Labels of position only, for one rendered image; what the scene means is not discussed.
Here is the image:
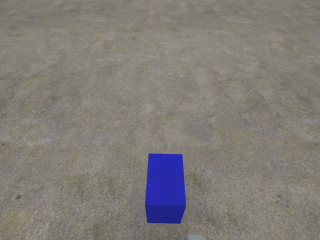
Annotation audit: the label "carton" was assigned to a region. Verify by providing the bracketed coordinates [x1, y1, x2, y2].
[145, 153, 186, 224]

